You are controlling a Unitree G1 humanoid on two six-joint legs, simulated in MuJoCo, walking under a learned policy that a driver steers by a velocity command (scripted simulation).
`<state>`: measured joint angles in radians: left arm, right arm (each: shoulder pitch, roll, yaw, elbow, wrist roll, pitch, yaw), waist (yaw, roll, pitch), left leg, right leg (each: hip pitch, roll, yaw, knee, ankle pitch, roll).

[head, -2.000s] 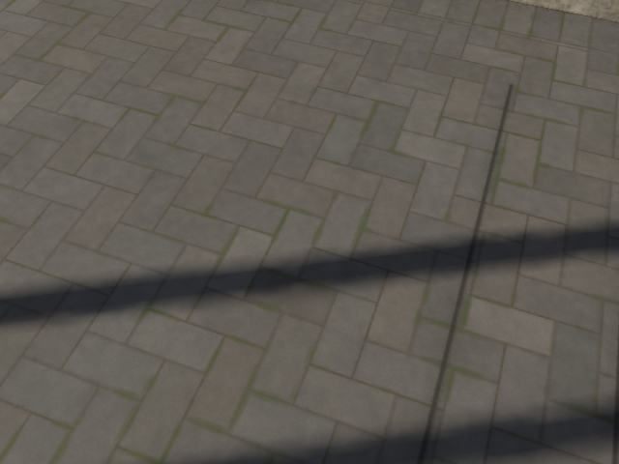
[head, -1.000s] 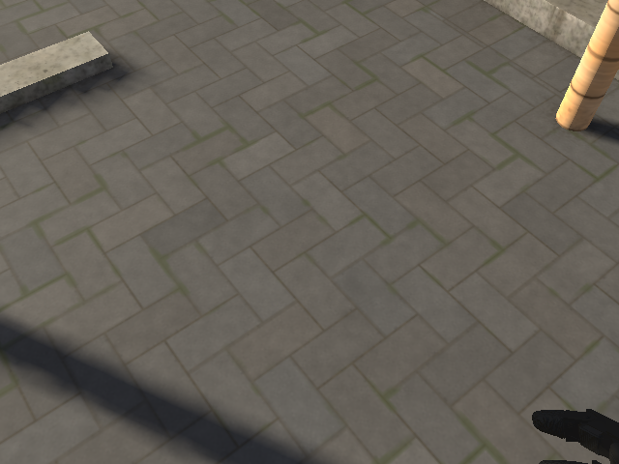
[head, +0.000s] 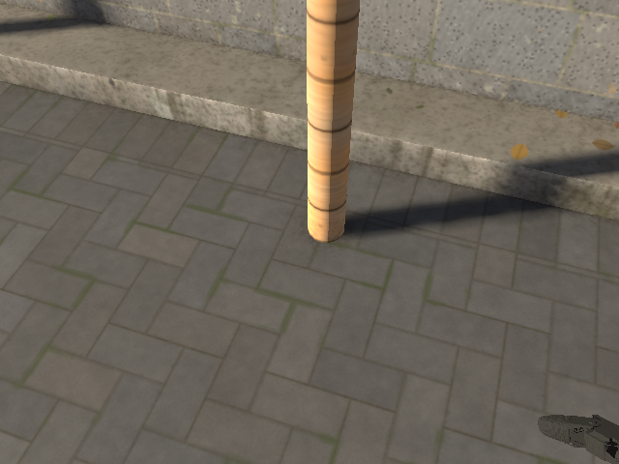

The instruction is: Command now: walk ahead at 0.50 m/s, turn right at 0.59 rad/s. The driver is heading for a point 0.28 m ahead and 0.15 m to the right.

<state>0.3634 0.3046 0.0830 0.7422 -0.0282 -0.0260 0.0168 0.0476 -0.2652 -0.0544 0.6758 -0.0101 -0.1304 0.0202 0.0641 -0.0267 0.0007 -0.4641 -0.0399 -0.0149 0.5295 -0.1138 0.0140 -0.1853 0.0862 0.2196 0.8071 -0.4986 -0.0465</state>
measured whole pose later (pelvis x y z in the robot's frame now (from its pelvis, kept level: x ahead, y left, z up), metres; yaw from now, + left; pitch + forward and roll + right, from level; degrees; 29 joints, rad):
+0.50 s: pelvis +0.23 -0.05 +0.00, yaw -13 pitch +2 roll +1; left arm 0.06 0.27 0.04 0.60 0.02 -0.03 -0.03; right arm 0.26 -0.31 -0.05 0.85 0.01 -0.06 0.01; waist -0.06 0.00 0.06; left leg -0.26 0.05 0.04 0.96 -0.59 -0.04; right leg -0.49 0.02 0.00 0.56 -0.11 -0.06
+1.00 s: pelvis +0.31 -0.04 +0.01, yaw -13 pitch +0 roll -1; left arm 0.19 0.23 0.04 0.85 0.01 0.00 0.02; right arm 0.20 -0.23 -0.01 0.93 -0.01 -0.02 -0.02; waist 0.00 -0.01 0.01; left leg -0.23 0.03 0.00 0.54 -0.30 -0.02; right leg -0.28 0.01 0.01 0.51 -0.22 0.00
